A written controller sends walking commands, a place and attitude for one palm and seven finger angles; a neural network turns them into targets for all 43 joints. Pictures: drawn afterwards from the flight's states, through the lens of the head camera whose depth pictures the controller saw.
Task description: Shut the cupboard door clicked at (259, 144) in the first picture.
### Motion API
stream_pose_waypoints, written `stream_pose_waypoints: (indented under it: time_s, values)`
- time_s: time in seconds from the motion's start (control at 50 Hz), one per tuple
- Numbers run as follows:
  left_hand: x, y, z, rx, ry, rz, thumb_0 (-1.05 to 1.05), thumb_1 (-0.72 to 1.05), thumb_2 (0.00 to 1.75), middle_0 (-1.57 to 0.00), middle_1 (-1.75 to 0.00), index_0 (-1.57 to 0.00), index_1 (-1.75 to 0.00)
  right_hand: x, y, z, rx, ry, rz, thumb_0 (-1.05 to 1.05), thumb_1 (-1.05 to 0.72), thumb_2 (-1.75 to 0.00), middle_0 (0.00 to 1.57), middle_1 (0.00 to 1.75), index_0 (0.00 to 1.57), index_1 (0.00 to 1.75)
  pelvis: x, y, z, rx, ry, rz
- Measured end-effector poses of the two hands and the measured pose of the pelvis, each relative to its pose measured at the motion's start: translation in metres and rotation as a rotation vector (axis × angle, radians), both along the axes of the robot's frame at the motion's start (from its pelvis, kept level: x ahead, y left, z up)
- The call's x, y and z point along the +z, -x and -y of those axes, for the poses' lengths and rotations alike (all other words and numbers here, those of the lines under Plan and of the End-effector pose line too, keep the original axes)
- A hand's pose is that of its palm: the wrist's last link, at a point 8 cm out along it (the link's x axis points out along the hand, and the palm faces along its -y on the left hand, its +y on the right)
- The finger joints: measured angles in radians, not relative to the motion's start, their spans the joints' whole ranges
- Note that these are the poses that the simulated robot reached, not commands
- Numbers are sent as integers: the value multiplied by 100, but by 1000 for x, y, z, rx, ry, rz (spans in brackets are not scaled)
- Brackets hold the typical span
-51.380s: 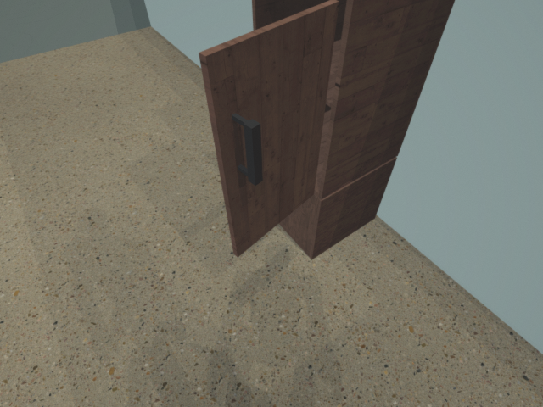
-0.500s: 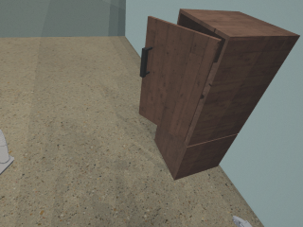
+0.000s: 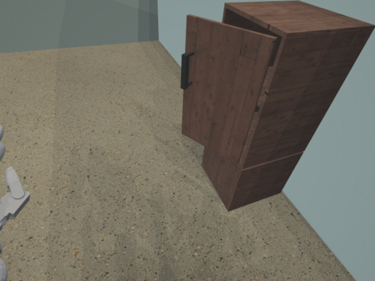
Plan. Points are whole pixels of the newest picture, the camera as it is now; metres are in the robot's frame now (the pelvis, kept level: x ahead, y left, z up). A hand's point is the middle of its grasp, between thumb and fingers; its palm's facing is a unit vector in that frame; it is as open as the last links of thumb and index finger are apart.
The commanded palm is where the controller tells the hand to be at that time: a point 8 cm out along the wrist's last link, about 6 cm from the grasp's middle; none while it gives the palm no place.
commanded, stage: stop stepping back and stand still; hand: left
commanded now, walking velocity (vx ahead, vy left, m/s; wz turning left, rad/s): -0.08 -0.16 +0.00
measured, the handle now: (188, 70) +0.91 +0.06 +0.05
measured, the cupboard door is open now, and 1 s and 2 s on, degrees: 31 31 31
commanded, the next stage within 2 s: let the arm hang, fingers relaxed in 0.58 s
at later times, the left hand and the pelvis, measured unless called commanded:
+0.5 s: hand (40, 186) +0.23 +0.28 +0.15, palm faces +0.44 -0.79 -0.43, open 7.4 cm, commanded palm +0.17 +0.31 +0.18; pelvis +0.03 +0.01 +0.00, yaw +1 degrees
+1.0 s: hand out of the picture +0.07 +0.20 -0.17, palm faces +0.02 -0.99 -0.17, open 7.1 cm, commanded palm none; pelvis +0.01 +0.03 +0.00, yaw +2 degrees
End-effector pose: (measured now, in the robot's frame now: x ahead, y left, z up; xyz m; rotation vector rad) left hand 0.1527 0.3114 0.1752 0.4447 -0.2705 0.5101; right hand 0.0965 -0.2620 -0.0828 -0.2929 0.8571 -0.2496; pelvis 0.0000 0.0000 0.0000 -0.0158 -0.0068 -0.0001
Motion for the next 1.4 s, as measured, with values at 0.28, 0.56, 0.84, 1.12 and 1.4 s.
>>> stream_pose_waypoints:
  time_s: [0.28,0.56,0.84,1.12,1.4]
  values:
    - [23,-25,6,-112,-158,-41,2,89,90,-21,-30,-21,-30,13,-77,-61,109,-153,153,2,-91,-90,20,30,20,30,1,-17,-4,-1,5,-14]
    - [-4,-35,-1,-43,-32,-112,2,89,90,-21,-30,-21,-31,13,-93,-39,77,-71,99,2,-91,-90,20,30,20,30,3,-34,-9,12,-3,-20]
    - [-190,-39,-3,-113,220,-887,1,90,90,-20,-30,-20,-30,-18,-77,-32,125,-95,-16,1,-91,-90,20,30,20,30,-4,-18,-31,25,-10,-28]
    - [-319,167,44,86,647,-1610,-1,99,90,-21,-30,-20,-30,-42,76,-58,-11,-125,-528,1,-91,-90,20,30,20,30,7,-9,-31,37,2,3]
    - [-308,212,47,145,657,-1723,1,92,90,-20,-30,-20,-30,-58,118,-96,-85,-234,-584,1,-91,-90,20,30,20,30,9,-7,-42,12,-9,18]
